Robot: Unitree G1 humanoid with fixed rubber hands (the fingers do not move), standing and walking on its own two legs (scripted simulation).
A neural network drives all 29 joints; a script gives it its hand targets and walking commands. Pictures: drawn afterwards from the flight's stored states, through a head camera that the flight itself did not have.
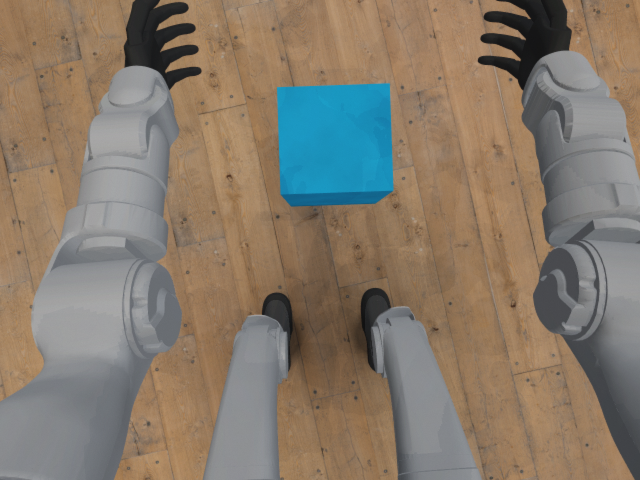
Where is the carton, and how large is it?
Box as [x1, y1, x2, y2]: [277, 83, 393, 206]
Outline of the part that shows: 389,83 277,87 280,194 291,206 374,203 393,190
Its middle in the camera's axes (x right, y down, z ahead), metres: +0.03 -0.18 +0.85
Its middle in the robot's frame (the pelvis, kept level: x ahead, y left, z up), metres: +0.55 -0.03 -0.53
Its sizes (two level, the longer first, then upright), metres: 0.210 0.200 0.250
